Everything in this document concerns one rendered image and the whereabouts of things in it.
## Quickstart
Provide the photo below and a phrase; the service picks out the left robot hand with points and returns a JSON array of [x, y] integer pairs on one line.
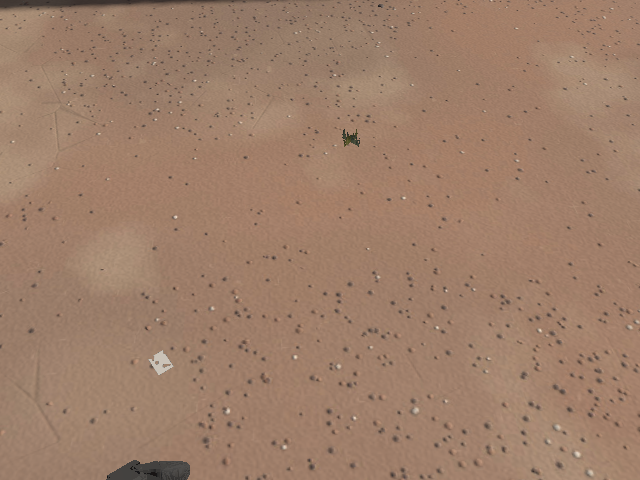
[[162, 470]]

